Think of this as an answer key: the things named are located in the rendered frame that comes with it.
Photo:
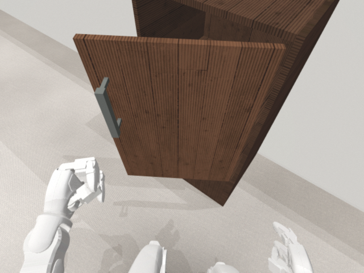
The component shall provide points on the cupboard door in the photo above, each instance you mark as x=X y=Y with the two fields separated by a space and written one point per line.
x=187 y=106

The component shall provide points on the handle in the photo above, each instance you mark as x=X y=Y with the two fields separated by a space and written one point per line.
x=107 y=110

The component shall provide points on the left robot shin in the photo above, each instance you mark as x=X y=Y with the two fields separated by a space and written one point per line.
x=154 y=243

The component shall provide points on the left robot hand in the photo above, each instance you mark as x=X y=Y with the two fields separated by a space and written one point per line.
x=60 y=198

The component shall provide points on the robot left forearm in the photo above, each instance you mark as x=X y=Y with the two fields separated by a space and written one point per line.
x=46 y=244

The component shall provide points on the right robot hand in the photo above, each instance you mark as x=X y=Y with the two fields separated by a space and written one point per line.
x=295 y=257

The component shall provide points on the left robot thigh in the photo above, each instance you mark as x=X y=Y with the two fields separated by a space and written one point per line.
x=151 y=259

